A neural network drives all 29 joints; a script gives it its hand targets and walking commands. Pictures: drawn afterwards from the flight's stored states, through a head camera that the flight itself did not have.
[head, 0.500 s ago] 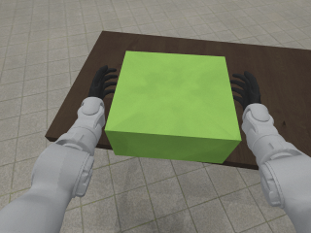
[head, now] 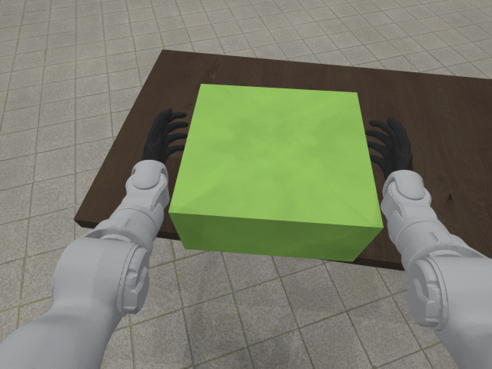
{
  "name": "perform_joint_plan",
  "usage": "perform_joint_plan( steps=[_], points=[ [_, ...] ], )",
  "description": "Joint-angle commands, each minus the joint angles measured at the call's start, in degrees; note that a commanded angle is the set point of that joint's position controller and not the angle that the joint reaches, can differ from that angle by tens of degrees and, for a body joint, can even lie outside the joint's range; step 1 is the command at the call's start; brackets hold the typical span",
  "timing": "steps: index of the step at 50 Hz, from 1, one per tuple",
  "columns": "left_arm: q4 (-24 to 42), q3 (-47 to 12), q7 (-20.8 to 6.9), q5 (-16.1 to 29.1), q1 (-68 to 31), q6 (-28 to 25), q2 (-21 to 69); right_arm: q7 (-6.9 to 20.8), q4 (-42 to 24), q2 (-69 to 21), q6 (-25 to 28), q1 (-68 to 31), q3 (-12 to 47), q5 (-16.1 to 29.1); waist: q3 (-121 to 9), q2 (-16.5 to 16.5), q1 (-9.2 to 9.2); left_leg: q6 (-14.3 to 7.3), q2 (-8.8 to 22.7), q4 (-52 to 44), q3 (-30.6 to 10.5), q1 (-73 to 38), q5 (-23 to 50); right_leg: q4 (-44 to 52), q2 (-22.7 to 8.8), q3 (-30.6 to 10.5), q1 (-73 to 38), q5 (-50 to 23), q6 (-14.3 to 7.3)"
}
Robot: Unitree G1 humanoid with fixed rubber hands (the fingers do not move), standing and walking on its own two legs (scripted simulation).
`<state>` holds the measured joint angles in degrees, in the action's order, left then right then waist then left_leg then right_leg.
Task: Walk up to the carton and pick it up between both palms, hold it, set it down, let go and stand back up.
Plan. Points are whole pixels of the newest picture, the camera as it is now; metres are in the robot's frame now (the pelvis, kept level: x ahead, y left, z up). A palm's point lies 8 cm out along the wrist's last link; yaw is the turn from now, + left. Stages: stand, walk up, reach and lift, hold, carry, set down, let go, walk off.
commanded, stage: reach and lift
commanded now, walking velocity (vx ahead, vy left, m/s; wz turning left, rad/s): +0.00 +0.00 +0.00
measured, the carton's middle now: (273, 168) +0.49 -0.03 +0.01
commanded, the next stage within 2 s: none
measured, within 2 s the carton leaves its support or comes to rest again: leaves its support in 1.00 s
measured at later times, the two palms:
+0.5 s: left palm (155, 158) +0.46 +0.17 +0.07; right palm (398, 171) +0.43 -0.23 +0.07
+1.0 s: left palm (140, 183) +0.40 +0.18 +0.08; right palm (397, 192) +0.39 -0.21 +0.07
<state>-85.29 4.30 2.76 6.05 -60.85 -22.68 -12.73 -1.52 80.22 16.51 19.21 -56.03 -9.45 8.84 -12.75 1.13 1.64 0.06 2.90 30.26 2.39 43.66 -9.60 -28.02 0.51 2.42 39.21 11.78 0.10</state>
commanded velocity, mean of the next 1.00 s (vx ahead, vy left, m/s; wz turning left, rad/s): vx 0.00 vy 0.00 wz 0.00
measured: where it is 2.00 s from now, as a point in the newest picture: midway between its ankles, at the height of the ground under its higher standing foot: outside the picture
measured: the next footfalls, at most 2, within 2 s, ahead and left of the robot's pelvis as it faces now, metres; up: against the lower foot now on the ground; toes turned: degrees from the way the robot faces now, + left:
none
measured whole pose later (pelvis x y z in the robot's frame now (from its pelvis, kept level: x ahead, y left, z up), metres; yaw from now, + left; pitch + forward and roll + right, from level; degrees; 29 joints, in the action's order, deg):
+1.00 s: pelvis +0.02 +0.00 +0.02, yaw +1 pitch +11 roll -1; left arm -59.5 5.6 2.4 3.0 -35.7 -14.4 -9.5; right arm -4.2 58.4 11.0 15.3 -33.4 -6.7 6.3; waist -8.3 1.5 1.4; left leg 0.3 2.1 18.6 2.5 22.0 -7.0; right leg -14.2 0.3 2.6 16.5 8.1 0.1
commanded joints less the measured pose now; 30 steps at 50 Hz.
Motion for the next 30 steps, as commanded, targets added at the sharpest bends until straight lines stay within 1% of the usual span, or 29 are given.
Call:
perform_joint_plan(
  steps=[1,2,3,4,5,6,7,8,9,10,11,12,13,14,15,17,18,19,20,21,22,23,24,25,26,27,28,29,30],
  points=[
    [5.65,0.85,-9.47,-12.43,-20.50,-4.57,30.27,10.24,-12.03,-28.95,5.69,-22.24,-1.26,-17.52,-29.18,0.90,2.03,2.25,-0.36,-2.17,-1.67,-34.50,20.78,6.46,-1.10,3.35,-8.72,-23.89,0.82],
    [5.48,1.49,-9.58,-13.66,-19.71,-4.50,31.03,10.41,-10.50,-27.96,5.99,-20.80,-3.00,-19.12,-27.72,2.51,2.84,3.01,0.04,-2.74,-1.53,-36.01,22.14,7.43,-0.93,3.52,-9.48,-24.18,0.38],
    [6.15,2.42,-9.39,-14.59,-18.55,-4.51,31.49,10.71,-8.34,-28.79,6.17,-18.78,-3.46,-20.09,-26.75,2.42,2.19,3.18,-0.08,-3.13,-1.25,-36.42,22.90,8.06,-0.73,3.40,-10.11,-23.28,0.07],
    [6.97,2.32,-9.33,-15.15,-17.88,-4.54,31.22,10.88,-8.87,-29.36,6.51,-18.19,-3.51,-19.98,-25.21,1.76,2.09,2.87,-0.05,-3.28,-1.08,-37.32,23.91,8.50,-0.49,3.36,-9.83,-24.35,0.26],
    [7.03,3.40,-9.37,-15.48,-17.54,-4.39,31.05,10.86,-7.88,-30.26,6.33,-17.17,-3.39,-19.97,-23.29,1.44,1.57,2.70,-0.03,-3.66,-0.87,-36.20,23.12,8.91,-0.81,2.82,-11.38,-23.86,0.22],
    [6.56,4.10,-9.41,-16.33,-16.76,-3.88,31.08,10.91,-7.14,-30.82,5.96,-16.05,-3.56,-20.44,-21.55,1.41,1.73,2.52,-0.25,-4.88,-0.44,-35.27,20.96,9.42,-0.94,2.55,-13.14,-23.47,0.32],
    [6.45,5.63,-9.49,-16.73,-14.94,-3.63,30.02,10.86,-7.21,-31.20,5.58,-14.49,-3.55,-21.10,-20.11,0.13,1.20,1.83,-0.45,-5.72,-0.27,-33.63,18.99,9.42,-1.06,2.39,-15.03,-22.59,0.55],
    [6.38,5.96,-9.64,-17.00,-14.47,-3.37,29.49,10.74,-7.21,-31.58,5.01,-13.44,-3.86,-21.55,-19.02,-0.66,1.59,1.19,-0.61,-6.76,-0.11,-32.13,17.18,9.56,-1.33,2.08,-16.98,-23.02,1.11],
    [6.65,6.36,-9.80,-17.22,-14.18,-3.27,29.38,10.70,-9.10,-32.69,4.87,-13.56,-3.33,-21.92,-18.89,-1.53,0.84,0.61,-0.78,-8.02,0.02,-30.07,15.00,9.57,-1.76,1.98,-18.56,-21.96,1.43],
    [8.30,5.59,-9.58,-16.79,-14.13,-3.45,29.74,10.88,-9.80,-32.92,5.03,-13.39,-3.46,-22.40,-19.46,-1.34,1.15,0.41,-1.01,-8.24,0.15,-30.40,15.28,9.08,-1.74,2.01,-18.77,-23.54,1.72],
    [9.49,4.49,-9.39,-16.54,-14.36,-3.36,30.58,10.80,-10.44,-33.45,5.41,-13.22,-3.22,-22.96,-21.80,-0.17,1.65,1.08,-0.72,-8.27,-0.23,-31.50,17.57,8.82,-1.56,2.27,-19.10,-25.85,1.46],
    [9.16,3.87,-9.28,-16.73,-13.72,-3.13,30.31,10.84,-9.48,-33.38,5.24,-12.15,-3.14,-23.09,-20.39,0.15,1.38,1.11,-1.08,-7.95,0.05,-33.31,18.95,9.28,-1.68,2.19,-18.66,-26.25,1.27],
    [8.89,4.12,-9.26,-16.62,-12.82,-2.82,30.67,10.82,-10.79,-32.67,5.38,-12.93,-2.89,-22.85,-21.22,0.22,1.14,1.53,-0.54,-8.01,0.13,-34.22,19.03,9.82,-1.32,2.60,-18.62,-24.72,0.99],
    [9.26,4.07,-9.41,-16.62,-12.17,-2.54,30.08,10.60,-10.42,-33.61,4.75,-10.87,-1.96,-22.78,-19.51,-1.53,1.51,1.29,-0.81,-7.84,0.26,-34.61,19.62,9.82,-1.18,2.12,-20.05,-26.08,1.19],
    [10.15,4.13,-9.63,-17.08,-11.16,-2.40,30.38,10.34,-10.11,-34.91,4.48,-9.88,-1.26,-22.09,-19.21,-1.03,0.96,1.03,-1.18,-7.90,0.54,-33.35,20.11,9.89,-1.55,1.69,-21.70,-27.68,1.37],
    [12.42,3.12,-9.68,-15.66,-10.31,-2.38,30.66,9.98,-10.97,-34.62,5.11,-10.06,0.33,-21.40,-20.23,-1.43,1.78,1.35,-1.08,-7.85,0.32,-34.46,22.96,9.08,-1.28,1.94,-23.41,-31.74,1.74],
    [12.12,2.84,-9.88,-15.76,-10.43,-2.20,30.97,9.82,-11.45,-34.85,5.24,-9.73,1.37,-20.63,-20.22,-0.77,0.80,1.16,-1.46,-7.57,0.17,-34.33,24.07,9.01,-1.51,1.39,-23.91,-32.91,1.83],
    [12.73,2.33,-9.86,-15.17,-9.90,-2.35,31.39,9.71,-13.06,-35.45,5.71,-10.67,2.01,-20.29,-21.11,-0.84,0.66,1.48,-1.58,-7.67,0.45,-34.20,24.89,8.74,-1.37,1.74,-24.14,-33.73,1.47],
    [14.84,1.35,-9.75,-14.83,-10.15,-2.47,32.06,9.67,-13.97,-35.34,6.13,-10.75,2.79,-20.07,-22.08,-0.75,0.99,1.60,-1.54,-7.46,-0.06,-35.05,25.65,8.72,-1.26,1.37,-24.15,-34.88,1.63],
    [15.32,0.92,-9.61,-14.95,-9.45,-2.58,31.86,9.62,-14.71,-36.00,6.46,-10.17,3.14,-20.23,-22.78,-0.14,0.46,1.93,-1.50,-7.30,0.30,-35.24,26.55,8.79,-1.19,1.83,-24.69,-34.91,1.19],
    [15.80,0.08,-9.46,-14.91,-8.97,-2.70,32.48,9.56,-14.29,-35.91,6.49,-9.49,3.45,-19.82,-21.48,0.30,0.75,2.09,-1.48,-6.84,0.24,-35.61,27.98,8.78,-1.19,1.62,-25.32,-35.96,1.28],
    [15.78,0.09,-9.43,-14.80,-8.31,-2.41,32.31,9.49,-14.90,-35.58,6.54,-9.38,4.40,-19.36,-21.90,-0.22,0.49,2.17,-1.43,-7.10,-0.04,-35.26,27.64,8.92,-1.23,1.61,-25.82,-35.92,0.98],
    [15.74,-1.02,-9.39,-14.59,-8.44,-2.36,33.34,9.43,-15.84,-35.41,6.70,-10.04,4.69,-19.22,-22.29,0.55,0.92,2.52,-1.03,-6.85,0.04,-36.00,28.64,8.64,-0.94,1.91,-25.24,-35.25,0.97],
    [16.49,-0.74,-9.40,-14.21,-8.37,-2.45,32.86,9.35,-16.36,-35.59,6.69,-10.04,5.80,-18.93,-22.66,-0.50,-0.08,2.01,-1.35,-6.61,0.42,-35.72,28.82,8.70,-1.10,1.73,-26.35,-35.78,1.39],
    [16.43,-0.19,-9.51,-14.24,-7.42,-2.40,32.22,9.27,-15.46,-36.48,6.06,-8.46,6.52,-18.22,-20.51,-1.87,-0.04,1.76,-1.37,-7.65,0.11,-34.19,26.99,9.17,-1.21,1.23,-27.29,-35.29,1.32],
    [18.29,-1.32,-9.65,-14.11,-7.70,-2.41,32.54,9.22,-16.17,-36.81,6.05,-8.46,7.62,-17.71,-20.48,-1.21,-0.09,1.85,-1.66,-7.63,0.01,-33.85,26.94,8.90,-1.38,0.87,-28.59,-36.89,1.46],
    [18.66,-1.54,-9.68,-13.82,-8.01,-2.25,32.40,9.07,-14.87,-36.29,5.61,-7.55,8.07,-17.04,-19.55,-1.91,0.43,1.55,-1.48,-7.70,-0.13,-34.27,27.04,8.68,-1.20,0.91,-28.74,-36.79,1.60],
    [17.62,-1.64,-9.87,-13.67,-7.54,-1.68,32.57,8.96,-16.33,-36.16,5.51,-8.87,8.75,-16.18,-18.38,-1.02,0.07,1.59,-1.60,-7.98,-0.08,-34.21,26.53,8.81,-1.32,0.94,-28.54,-36.14,1.69],
    [18.53,-1.83,-9.86,-13.73,-7.60,-1.38,32.32,8.79,-16.06,-36.55,5.30,-7.96,9.23,-15.70,-19.07,-1.32,0.02,1.58,-1.51,-7.94,-0.08,-34.53,26.12,9.05,-1.25,0.72,-28.73,-35.30,1.39]
  ],
)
